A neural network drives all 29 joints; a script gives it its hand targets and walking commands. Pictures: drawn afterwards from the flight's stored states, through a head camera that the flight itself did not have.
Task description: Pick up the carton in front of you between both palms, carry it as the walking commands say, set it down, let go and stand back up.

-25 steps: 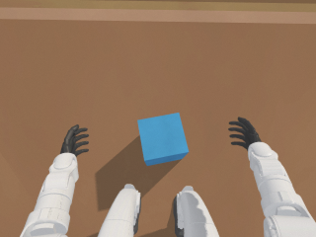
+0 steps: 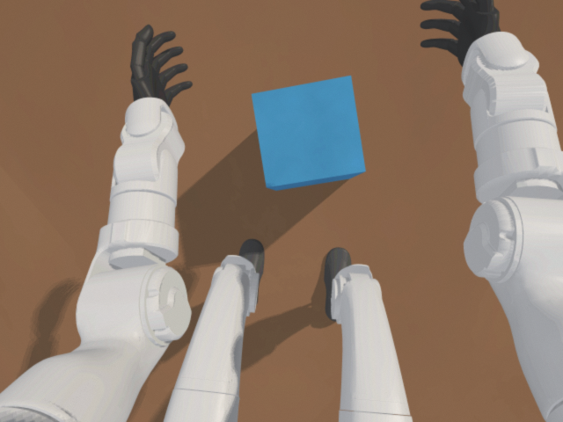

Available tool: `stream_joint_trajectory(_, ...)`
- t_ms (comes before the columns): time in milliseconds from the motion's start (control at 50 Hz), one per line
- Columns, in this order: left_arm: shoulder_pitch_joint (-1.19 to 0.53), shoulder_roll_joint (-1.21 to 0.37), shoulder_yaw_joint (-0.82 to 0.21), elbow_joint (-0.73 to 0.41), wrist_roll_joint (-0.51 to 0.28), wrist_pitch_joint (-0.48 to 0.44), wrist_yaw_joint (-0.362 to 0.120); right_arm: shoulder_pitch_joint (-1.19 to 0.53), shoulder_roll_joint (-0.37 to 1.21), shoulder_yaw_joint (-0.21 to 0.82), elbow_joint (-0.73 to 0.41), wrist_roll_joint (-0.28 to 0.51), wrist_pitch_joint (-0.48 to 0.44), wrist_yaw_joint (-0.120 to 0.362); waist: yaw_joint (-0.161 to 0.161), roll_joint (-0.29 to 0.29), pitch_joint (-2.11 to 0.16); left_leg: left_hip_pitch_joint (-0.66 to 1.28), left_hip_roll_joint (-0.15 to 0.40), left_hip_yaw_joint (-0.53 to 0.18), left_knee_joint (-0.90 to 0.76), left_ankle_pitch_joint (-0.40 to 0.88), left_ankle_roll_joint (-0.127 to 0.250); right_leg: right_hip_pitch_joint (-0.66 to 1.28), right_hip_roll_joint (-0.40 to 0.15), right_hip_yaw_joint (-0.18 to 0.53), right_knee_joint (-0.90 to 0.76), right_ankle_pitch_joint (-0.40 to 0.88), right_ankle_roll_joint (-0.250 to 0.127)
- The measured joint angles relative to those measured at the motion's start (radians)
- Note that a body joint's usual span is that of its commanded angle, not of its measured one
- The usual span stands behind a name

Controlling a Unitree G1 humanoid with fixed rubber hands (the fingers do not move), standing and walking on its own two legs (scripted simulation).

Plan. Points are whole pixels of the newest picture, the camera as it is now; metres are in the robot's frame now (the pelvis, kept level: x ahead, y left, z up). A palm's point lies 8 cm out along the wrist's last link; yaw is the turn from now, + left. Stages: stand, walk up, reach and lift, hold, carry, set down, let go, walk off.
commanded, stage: reach and lift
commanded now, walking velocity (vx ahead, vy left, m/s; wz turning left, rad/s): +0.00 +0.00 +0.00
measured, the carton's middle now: (307, 142) +0.50 +0.00 -0.52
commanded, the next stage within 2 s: none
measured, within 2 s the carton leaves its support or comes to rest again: leaves its support in 1.64 s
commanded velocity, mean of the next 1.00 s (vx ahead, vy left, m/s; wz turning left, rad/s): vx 0.00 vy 0.00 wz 0.00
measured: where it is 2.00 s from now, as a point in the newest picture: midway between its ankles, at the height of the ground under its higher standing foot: (291, 292)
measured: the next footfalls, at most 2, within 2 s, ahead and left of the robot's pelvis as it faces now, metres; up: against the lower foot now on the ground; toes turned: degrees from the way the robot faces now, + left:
none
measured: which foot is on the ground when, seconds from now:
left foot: down 0.00-1.00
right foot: down 0.00-1.00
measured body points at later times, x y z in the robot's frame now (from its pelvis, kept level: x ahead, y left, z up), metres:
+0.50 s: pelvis -0.01 +0.01 -0.17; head +0.34 -0.02 +0.10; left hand +0.48 +0.20 -0.34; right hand +0.54 -0.18 -0.35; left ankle +0.09 +0.15 -0.61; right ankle +0.08 -0.11 -0.61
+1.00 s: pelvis -0.03 +0.01 -0.27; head +0.35 -0.02 -0.03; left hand +0.49 +0.20 -0.45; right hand +0.55 -0.16 -0.47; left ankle +0.09 +0.15 -0.61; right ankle +0.08 -0.10 -0.61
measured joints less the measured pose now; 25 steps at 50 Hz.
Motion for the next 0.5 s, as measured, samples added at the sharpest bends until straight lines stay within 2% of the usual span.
stream_joint_trajectory(120, 0.044, -0.020, 0.044, 0.006, 0.039, -0.067, -0.033, 0.039, 0.049, -0.038, -0.017, -0.036, -0.043, -0.019, -0.013, -0.005, -0.067, -0.102, -0.001, 0.001, 0.040, -0.031, -0.002, -0.104, 0.004, 0.005, 0.042, -0.030, -0.001)
stream_joint_trajectory(240, 0.067, -0.009, 0.048, 0.066, 0.031, -0.126, -0.046, 0.097, 0.086, -0.039, -0.024, -0.027, -0.082, -0.054, -0.031, -0.008, -0.144, -0.284, -0.017, -0.005, 0.195, -0.096, -0.008, -0.286, 0.004, 0.013, 0.199, -0.099, 0.005)
stream_joint_trajectory(360, 0.036, 0.029, -0.028, 0.090, -0.048, -0.150, -0.022, 0.108, 0.052, 0.035, -0.055, 0.062, -0.107, -0.091, -0.041, 0.002, -0.120, -0.473, -0.040, -0.014, 0.420, -0.165, -0.013, -0.472, 0.007, 0.021, 0.422, -0.167, 0.016)
stream_joint_trajectory(500, -0.033, 0.077, -0.127, 0.076, -0.158, -0.129, 0.026, 0.036, -0.041, 0.153, -0.070, 0.194, -0.097, -0.112, -0.041, 0.020, -0.005, -0.630, -0.055, -0.009, 0.674, -0.206, -0.014, -0.626, 0.013, 0.031, 0.674, -0.206, 0.030)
